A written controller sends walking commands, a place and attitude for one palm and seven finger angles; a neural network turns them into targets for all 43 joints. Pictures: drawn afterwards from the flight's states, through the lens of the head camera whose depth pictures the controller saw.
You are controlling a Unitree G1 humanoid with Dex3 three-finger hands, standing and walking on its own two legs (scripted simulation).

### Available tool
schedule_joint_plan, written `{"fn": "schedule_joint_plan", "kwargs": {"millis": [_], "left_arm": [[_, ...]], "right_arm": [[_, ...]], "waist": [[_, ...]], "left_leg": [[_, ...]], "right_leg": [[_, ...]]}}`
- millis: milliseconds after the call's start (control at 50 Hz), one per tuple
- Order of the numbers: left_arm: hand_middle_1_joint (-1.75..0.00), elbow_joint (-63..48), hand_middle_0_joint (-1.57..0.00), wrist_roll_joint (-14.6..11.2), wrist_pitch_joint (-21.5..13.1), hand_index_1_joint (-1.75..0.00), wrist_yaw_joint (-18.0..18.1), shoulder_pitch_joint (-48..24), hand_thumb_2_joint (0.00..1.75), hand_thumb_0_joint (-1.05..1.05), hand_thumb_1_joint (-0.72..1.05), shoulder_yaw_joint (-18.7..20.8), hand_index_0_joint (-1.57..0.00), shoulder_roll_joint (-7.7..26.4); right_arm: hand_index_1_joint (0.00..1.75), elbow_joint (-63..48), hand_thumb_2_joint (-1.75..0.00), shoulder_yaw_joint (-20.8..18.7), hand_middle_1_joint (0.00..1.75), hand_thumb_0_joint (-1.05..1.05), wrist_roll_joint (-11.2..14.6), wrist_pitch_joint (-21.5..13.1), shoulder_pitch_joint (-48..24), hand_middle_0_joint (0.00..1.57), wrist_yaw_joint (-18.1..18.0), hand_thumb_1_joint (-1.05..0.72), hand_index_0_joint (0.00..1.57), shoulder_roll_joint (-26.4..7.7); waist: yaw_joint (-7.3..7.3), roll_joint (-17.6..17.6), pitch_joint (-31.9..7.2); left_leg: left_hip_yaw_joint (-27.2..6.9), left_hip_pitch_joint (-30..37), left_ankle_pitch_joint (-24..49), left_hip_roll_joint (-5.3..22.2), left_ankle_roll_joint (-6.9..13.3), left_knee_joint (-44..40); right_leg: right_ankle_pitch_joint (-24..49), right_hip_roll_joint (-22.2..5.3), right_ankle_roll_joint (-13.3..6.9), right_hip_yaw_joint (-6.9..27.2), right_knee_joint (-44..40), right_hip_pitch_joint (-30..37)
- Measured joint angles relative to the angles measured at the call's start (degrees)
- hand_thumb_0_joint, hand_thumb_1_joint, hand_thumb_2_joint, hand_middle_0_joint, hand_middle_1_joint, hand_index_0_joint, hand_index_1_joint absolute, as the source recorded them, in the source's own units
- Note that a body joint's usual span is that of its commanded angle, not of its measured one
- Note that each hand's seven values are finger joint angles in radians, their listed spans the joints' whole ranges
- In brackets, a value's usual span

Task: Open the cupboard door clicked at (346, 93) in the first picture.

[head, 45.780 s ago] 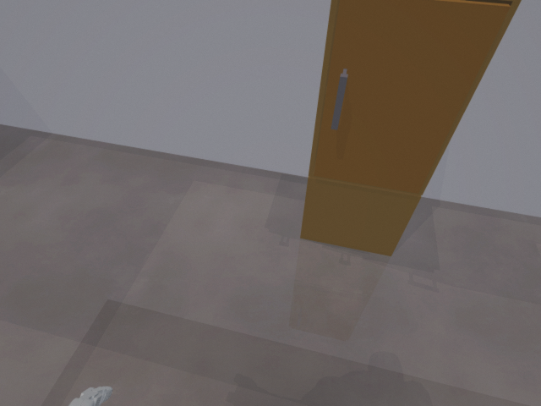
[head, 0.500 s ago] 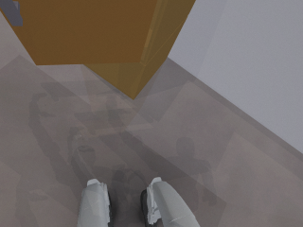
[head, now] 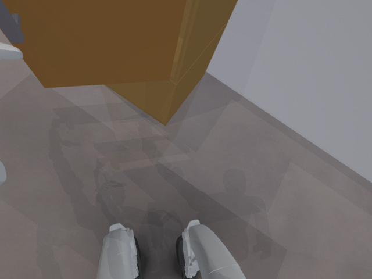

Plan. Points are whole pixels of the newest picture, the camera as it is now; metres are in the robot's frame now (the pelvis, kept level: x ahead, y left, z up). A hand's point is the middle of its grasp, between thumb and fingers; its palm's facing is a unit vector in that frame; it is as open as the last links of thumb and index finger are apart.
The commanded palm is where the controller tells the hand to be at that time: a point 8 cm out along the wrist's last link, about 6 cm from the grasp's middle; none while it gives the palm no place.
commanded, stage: slide the fingers in behind the handle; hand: left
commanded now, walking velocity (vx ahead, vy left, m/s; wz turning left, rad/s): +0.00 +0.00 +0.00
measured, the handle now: out of the picture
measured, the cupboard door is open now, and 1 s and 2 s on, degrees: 44 44 47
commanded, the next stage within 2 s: close the thumb around the handle in 0.80 s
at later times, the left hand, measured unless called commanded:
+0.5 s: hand (2, 17) +0.57 +0.24 +0.09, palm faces +0.08 -1.00 -0.01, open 14.0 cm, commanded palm +0.56 +0.27 +0.08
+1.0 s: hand out of the picture +0.57 +0.25 +0.09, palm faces +0.09 -1.00 +0.00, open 13.8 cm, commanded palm +0.56 +0.27 +0.08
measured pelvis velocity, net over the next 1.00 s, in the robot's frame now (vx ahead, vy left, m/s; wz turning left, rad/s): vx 0.00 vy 0.00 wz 0.00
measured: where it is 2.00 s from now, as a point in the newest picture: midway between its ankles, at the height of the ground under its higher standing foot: (161, 270)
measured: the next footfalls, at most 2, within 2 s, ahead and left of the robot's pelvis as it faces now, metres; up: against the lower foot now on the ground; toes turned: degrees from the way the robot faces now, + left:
none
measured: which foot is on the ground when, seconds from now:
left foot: down 0.00-1.00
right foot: down 0.00-1.00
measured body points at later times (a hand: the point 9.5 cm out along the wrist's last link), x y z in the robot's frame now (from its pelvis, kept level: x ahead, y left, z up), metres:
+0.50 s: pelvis +0.00 -0.01 +0.00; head +0.19 +0.03 +0.41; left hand +0.56 +0.29 +0.09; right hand -0.02 -0.27 -0.09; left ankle +0.04 +0.09 -0.63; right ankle +0.00 -0.13 -0.63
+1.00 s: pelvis +0.00 +0.00 +0.00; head +0.19 +0.04 +0.41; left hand +0.56 +0.30 +0.09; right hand -0.03 -0.27 -0.09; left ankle +0.04 +0.09 -0.63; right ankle +0.00 -0.13 -0.63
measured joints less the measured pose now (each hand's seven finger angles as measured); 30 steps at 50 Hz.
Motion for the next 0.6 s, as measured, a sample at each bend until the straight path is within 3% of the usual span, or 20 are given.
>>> {"fn": "schedule_joint_plan", "kwargs": {"millis": [260, 420, 600], "left_arm": [[-1.2, -1.43, -0.3, -0.94, 0.22, -1.2, 0.89, 0.92, 0.3, -0.01, -0.5, -1.6, -0.31, -3.43], [-1.2, -1.23, -0.3, -0.29, -1.07, -1.2, 3.18, 1.81, 0.3, -0.01, -0.5, -1.61, -0.31, -3.85], [-1.2, 0.81, -0.3, -0.46, -0.68, -1.2, 2.31, 1.1, 0.3, -0.01, -0.5, -0.95, -0.31, -2.98]], "right_arm": [[0.3, 0.77, -0.9, -0.77, 0.3, 0.0, -0.06, -0.01, -0.54, 0.2, 0.44, -0.91, 0.21, 0.05], [0.3, 0.34, -0.9, -0.94, 0.3, 0.0, -0.26, -0.61, -0.71, 0.2, 0.78, -0.91, 0.21, 0.16], [0.3, 0.42, -0.9, -0.47, 0.3, 0.0, 0.21, -0.53, -0.92, 0.2, 0.55, -0.91, 0.21, 0.32]], "waist": [[0.58, -0.22, -0.43], [0.42, 0.04, -0.62], [0.27, 0.18, -0.48]], "left_leg": [[-0.56, 1.18, 0.17, 0.0, -0.68, -0.82], [-0.4, 1.53, -0.11, 0.23, -0.88, -0.56], [-0.21, 1.35, -0.23, 0.27, -0.8, -0.2]], "right_leg": [[-0.12, 0.16, -0.64, -0.49, -0.62, 1.2], [-0.38, 0.35, -0.82, -0.27, -0.17, 1.33], [-0.53, 0.36, -0.77, -0.05, 0.39, 0.98]]}}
